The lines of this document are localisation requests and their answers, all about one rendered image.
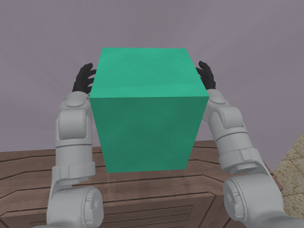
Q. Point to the pedestal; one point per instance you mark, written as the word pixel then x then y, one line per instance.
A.
pixel 179 198

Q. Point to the robot left forearm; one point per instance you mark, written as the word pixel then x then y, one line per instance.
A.
pixel 73 141

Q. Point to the robot right upper arm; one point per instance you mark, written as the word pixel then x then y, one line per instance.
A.
pixel 254 200

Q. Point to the robot right forearm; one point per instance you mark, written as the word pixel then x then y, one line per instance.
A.
pixel 236 152

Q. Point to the carton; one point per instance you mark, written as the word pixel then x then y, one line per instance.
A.
pixel 147 104

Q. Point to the robot left upper arm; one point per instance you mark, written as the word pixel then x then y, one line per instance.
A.
pixel 77 207

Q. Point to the right robot hand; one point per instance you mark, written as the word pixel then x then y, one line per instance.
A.
pixel 207 76

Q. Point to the left robot hand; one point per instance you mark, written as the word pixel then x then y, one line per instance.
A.
pixel 82 82

